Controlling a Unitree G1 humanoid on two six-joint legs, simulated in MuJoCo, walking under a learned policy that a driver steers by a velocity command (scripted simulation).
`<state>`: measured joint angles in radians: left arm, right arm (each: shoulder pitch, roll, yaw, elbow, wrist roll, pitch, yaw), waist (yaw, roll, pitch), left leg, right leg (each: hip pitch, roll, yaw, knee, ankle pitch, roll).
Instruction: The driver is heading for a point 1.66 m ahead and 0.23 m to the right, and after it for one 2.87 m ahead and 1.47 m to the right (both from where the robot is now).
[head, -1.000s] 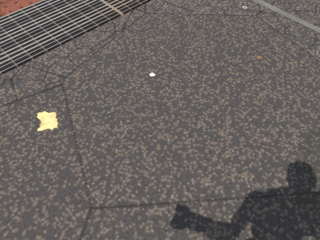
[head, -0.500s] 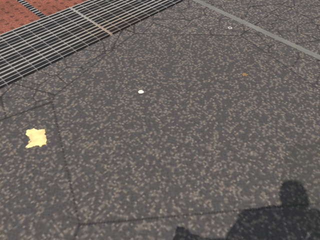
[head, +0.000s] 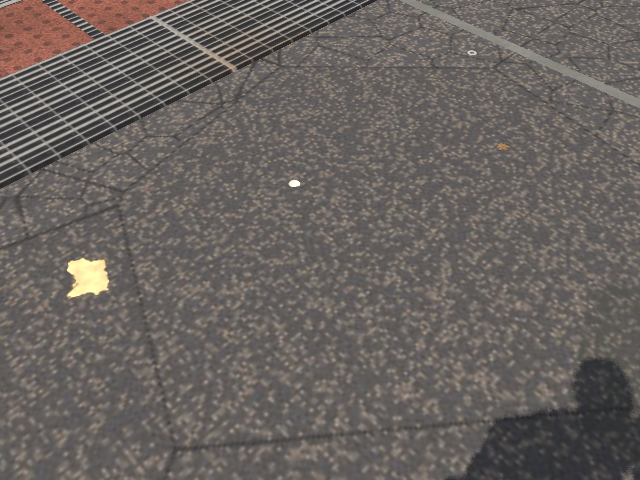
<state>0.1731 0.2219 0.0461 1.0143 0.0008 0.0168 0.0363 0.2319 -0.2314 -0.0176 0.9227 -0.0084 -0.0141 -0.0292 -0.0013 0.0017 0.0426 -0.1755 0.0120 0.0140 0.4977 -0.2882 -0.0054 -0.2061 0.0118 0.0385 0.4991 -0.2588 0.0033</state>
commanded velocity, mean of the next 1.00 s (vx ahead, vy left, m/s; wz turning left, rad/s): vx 0.07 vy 0.00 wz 0.00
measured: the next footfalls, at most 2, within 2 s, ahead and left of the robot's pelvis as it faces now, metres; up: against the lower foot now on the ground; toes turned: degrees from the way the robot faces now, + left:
left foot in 0.82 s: +0.15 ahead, +0.11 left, +0.00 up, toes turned +1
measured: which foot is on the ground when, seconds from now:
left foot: down 0.00-0.56, up 0.58-0.80, down 0.82-1.00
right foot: down 0.00-1.00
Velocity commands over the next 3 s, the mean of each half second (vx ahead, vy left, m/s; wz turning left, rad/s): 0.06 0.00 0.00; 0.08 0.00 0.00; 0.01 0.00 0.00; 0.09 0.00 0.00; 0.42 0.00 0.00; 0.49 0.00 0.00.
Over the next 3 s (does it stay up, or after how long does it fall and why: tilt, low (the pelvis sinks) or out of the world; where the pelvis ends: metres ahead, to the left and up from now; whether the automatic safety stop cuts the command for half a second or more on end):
stays up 0.61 0.02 0.00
